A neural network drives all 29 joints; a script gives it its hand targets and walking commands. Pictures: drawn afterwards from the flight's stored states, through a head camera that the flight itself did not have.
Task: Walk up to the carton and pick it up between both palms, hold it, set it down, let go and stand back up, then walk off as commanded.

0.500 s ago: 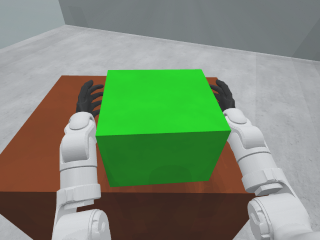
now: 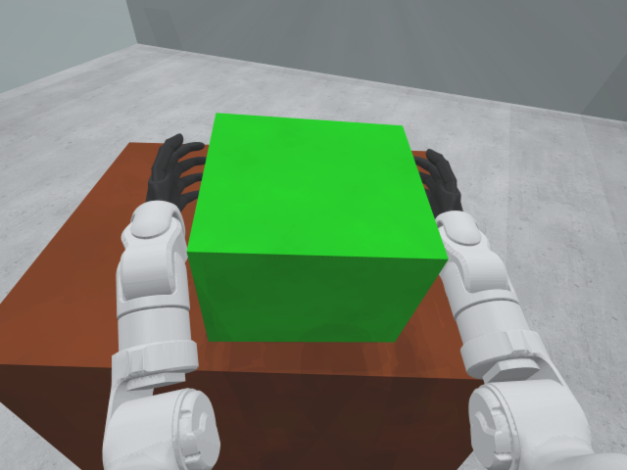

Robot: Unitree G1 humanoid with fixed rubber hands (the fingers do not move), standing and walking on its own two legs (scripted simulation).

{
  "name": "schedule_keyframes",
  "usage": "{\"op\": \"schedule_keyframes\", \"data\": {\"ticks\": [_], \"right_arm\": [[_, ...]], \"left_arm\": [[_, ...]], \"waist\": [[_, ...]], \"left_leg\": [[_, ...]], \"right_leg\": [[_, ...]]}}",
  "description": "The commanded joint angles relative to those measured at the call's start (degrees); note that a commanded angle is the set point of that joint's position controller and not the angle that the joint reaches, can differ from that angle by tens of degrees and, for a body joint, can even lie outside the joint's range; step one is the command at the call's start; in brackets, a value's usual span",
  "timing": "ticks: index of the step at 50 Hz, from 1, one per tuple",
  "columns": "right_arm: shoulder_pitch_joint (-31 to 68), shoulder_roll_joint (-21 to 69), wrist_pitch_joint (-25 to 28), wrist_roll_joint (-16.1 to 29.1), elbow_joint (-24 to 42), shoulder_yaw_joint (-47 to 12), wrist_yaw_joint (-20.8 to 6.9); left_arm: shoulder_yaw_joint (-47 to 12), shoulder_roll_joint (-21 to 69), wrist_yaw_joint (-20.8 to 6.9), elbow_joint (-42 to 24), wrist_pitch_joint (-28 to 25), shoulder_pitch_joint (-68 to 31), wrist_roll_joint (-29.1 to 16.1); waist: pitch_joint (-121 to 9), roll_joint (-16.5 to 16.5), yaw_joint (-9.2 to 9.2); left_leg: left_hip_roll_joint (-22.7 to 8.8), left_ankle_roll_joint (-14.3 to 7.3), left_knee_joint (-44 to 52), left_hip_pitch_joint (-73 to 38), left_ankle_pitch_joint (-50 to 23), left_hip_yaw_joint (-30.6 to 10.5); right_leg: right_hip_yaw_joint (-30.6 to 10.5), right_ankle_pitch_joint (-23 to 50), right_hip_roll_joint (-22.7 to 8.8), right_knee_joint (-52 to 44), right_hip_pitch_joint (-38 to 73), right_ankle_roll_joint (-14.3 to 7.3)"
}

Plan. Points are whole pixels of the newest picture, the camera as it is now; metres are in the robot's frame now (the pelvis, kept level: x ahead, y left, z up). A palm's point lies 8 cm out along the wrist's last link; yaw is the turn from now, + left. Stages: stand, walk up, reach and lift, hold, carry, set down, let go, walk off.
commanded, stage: set down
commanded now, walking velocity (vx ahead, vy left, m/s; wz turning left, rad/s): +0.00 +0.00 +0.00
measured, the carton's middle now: (308, 230) +0.38 +0.01 +0.15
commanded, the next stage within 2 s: none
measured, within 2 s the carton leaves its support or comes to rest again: neither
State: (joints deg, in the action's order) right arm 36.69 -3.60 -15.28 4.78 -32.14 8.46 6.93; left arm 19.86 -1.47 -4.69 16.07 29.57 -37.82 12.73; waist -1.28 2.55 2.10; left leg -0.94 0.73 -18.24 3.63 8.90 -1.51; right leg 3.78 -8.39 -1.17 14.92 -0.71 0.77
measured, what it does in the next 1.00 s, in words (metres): stands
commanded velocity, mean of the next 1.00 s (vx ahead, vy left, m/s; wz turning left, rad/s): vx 0.00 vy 0.00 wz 0.00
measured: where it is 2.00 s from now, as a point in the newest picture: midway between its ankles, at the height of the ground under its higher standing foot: outside the picture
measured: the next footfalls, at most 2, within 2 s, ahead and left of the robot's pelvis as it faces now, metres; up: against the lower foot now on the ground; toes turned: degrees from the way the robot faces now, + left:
none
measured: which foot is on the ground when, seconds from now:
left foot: down 0.00-1.00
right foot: down 0.00-1.00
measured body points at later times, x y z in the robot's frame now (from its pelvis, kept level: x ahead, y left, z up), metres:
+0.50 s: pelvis +0.02 +0.00 +0.00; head +0.01 +0.03 +0.45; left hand +0.42 +0.16 +0.15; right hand +0.40 -0.18 +0.13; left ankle +0.02 +0.13 -0.75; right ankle +0.00 -0.13 -0.75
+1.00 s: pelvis +0.02 +0.00 +0.00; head +0.02 +0.03 +0.45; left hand +0.45 +0.16 +0.12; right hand +0.40 -0.19 +0.10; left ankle +0.02 +0.13 -0.75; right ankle +0.00 -0.13 -0.75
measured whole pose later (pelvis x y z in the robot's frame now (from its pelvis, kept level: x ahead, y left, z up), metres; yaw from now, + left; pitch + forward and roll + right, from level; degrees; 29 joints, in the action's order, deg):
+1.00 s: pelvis +0.02 +0.00 +0.00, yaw -2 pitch +0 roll -1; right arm 35.8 -1.6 2.1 -4.4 -48.9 16.8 6.5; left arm 17.8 -4.0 -2.8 46.5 7.0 -43.4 10.0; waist -1.7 3.0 1.3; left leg -1.2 0.7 -18.0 7.8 10.0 0.1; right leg 2.2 -8.3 -1.0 13.5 -5.0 1.2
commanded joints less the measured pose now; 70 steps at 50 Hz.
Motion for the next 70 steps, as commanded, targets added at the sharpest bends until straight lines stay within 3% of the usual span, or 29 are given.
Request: {"op": "schedule_keyframes", "data": {"ticks": [1,3,4,5,9,11,15,18,20,23,28,32,40,44,52,58,61,70], "right_arm": [[43.08,28.77,10.76,-2.77,13.81,-13.81,-6.38],[42.1,27.83,13.46,-5.4,11.66,-12.07,-6.75],[42.26,27.35,15.11,-5.14,12.59,-13.13,-6.85],[42.53,26.93,16.44,-5.25,11.19,-13.04,-6.91],[44.88,26.65,20.62,-4.31,13.49,-15.66,-6.87],[45.24,27.05,21.92,-3.0,14.18,-17.62,-6.96],[46.15,28.15,22.41,-0.68,16.47,-21.31,-6.84],[44.98,28.8,21.47,1.07,17.44,-23.53,-6.45],[43.89,29.1,20.05,1.0,16.31,-23.53,-6.2],[43.15,30.13,18.96,0.67,14.79,-22.78,-6.26],[42.23,30.85,18.79,-1.8,11.79,-20.19,-6.02],[42.69,30.97,19.32,-3.8,9.38,-17.11,-6.2],[44.84,30.49,22.22,-6.85,4.89,-13.17,-7.5],[45.25,30.43,22.8,-8.22,1.66,-11.09,-7.86],[46.35,32.01,24.79,-10.49,-0.58,-9.58,-8.8],[45.32,32.84,25.23,-12.49,-3.4,-7.26,-9.07],[45.64,34.07,25.64,-13.32,-3.78,-7.4,-9.28],[45.31,35.26,27.36,-16.45,-5.42,-5.06,-9.68]], "left_arm": [[-22.43,26.92,-8.77,2.64,-5.05,-30.76,-1.38],[-21.42,26.63,-8.96,5.08,-6.96,-29.23,-0.41],[-22.06,27.11,-8.77,4.83,-8.21,-29.34,-0.98],[-23.18,27.74,-8.27,4.99,-9.25,-30.42,-1.26],[-26.45,29.42,-6.08,5.0,-12.4,-30.8,-3.37],[-29.67,30.91,-4.38,2.44,-14.07,-33.44,-5.22],[-32.07,32.03,-2.44,0.58,-15.69,-32.73,-7.05],[-32.99,32.33,-1.9,-0.22,-15.64,-32.0,-7.76],[-31.81,31.59,-2.25,0.96,-15.26,-30.96,-7.28],[-29.96,31.06,-2.99,2.6,-14.96,-31.0,-6.55],[-27.93,30.91,-4.45,5.94,-16.19,-33.32,-6.03],[-25.41,30.66,-4.96,11.12,-17.55,-33.92,-5.29],[-24.05,31.55,-3.94,16.95,-21.71,-37.5,-5.26],[-22.25,30.52,-3.73,20.22,-23.45,-39.27,-4.87],[-19.15,29.53,-3.38,26.64,-27.6,-40.83,-4.02],[-17.7,28.62,-3.61,30.18,-29.93,-42.55,-3.38],[-15.98,28.71,-3.78,32.31,-31.03,-42.56,-2.88],[-15.43,28.73,-3.75,36.45,-34.58,-44.41,-2.96]], "waist": [[-14.51,-1.91,1.08],[-13.65,-1.22,1.5],[-15.67,-1.17,1.12],[-16.46,-2.36,1.91],[-20.99,-3.22,0.94],[-26.01,-5.29,0.84],[-31.1,-4.18,-0.89],[-31.89,-4.01,-1.48],[-30.13,-2.3,-1.48],[-28.06,-2.77,-1.94],[-27.71,-2.25,0.07],[-26.5,-2.35,0.05],[-28.64,-3.62,0.34],[-27.8,-3.95,0.16],[-30.54,-3.06,-1.15],[-30.49,-3.44,-0.61],[-31.81,-2.54,-1.56],[-33.95,-2.93,-0.81]], "left_leg": [[3.41,0.1,4.86,-1.76,-0.81,4.61],[3.21,0.02,5.3,-2.06,-1.05,4.84],[3.06,0.31,4.77,-3.19,-3.87,4.92],[2.83,1.11,3.82,-4.72,-6.86,5.03],[2.36,2.76,0.32,-8.56,-18.68,4.79],[2.03,3.74,-1.49,-10.75,-23.92,4.6],[2.32,4.32,-4.15,-11.98,-31.44,4.15],[2.62,4.19,-4.46,-10.0,-31.82,4.2],[2.91,3.61,-3.53,-7.56,-27.93,4.14],[3.13,2.96,-2.08,-5.4,-23.76,4.31],[3.37,2.72,-1.18,-3.5,-20.98,4.43],[3.29,2.44,-0.2,-2.54,-18.11,4.96],[2.06,3.54,-1.28,-6.94,-23.81,4.7],[2.01,3.43,-0.75,-5.82,-22.23,5.09],[2.08,3.09,-0.49,-1.96,-21.16,6.03],[1.88,2.98,-0.01,-0.35,-20.32,6.27],[1.88,2.4,0.28,1.46,-19.51,6.68],[1.64,2.92,-0.6,1.7,-22.9,6.64]], "right_leg": [[2.29,0.63,2.21,-1.99,5.11,0.71],[3.07,0.77,2.25,-2.35,5.88,0.83],[3.25,2.54,2.54,-2.02,6.65,0.94],[3.47,3.48,2.87,-1.72,5.89,0.81],[3.63,8.78,4.07,-1.29,5.22,0.67],[3.45,10.54,4.6,-0.82,4.7,0.66],[2.54,18.03,5.01,0.37,6.12,0.82],[1.58,21.65,4.78,1.27,7.8,1.02],[1.03,22.49,4.2,1.41,8.72,1.27],[0.81,21.84,3.57,1.53,9.03,1.41],[0.62,24.73,2.97,2.23,10.58,1.85],[0.39,22.02,2.71,1.58,9.97,1.84],[1.53,16.65,3.97,0.09,5.87,1.0],[1.32,15.47,3.63,-0.09,5.06,0.94],[0.32,19.79,3.13,1.36,7.33,1.26],[0.23,20.9,2.68,1.85,7.8,1.27],[-0.09,22.81,2.23,2.34,9.26,1.53],[0.26,25.17,2.58,2.94,8.5,1.6]]}}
